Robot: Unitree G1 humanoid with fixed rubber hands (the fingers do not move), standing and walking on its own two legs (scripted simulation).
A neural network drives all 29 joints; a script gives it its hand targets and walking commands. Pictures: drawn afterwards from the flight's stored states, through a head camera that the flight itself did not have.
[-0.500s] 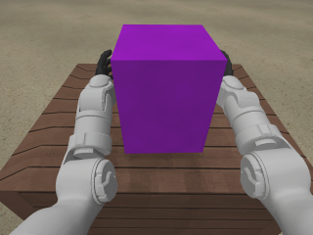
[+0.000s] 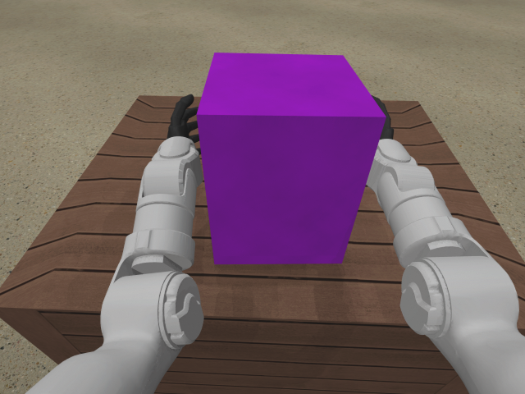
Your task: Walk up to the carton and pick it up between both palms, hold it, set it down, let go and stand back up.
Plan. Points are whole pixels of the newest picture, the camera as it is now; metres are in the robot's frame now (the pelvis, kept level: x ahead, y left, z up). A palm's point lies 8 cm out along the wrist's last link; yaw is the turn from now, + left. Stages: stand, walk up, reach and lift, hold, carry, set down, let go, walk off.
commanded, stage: set down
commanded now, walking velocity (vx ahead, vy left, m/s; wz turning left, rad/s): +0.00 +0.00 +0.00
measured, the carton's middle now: (279, 159) +0.43 +0.01 +0.18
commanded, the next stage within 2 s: none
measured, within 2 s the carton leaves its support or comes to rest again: rests again in 1.24 s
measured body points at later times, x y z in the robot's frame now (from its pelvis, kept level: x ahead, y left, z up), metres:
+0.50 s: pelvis +0.01 +0.00 +0.00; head +0.01 +0.02 +0.45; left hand +0.44 +0.17 +0.17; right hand +0.46 -0.13 +0.17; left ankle -0.02 +0.10 -0.75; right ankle +0.04 -0.12 -0.75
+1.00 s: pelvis +0.01 +0.00 +0.00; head +0.01 +0.02 +0.45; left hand +0.44 +0.17 +0.16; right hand +0.45 -0.13 +0.15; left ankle -0.02 +0.10 -0.75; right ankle +0.04 -0.12 -0.75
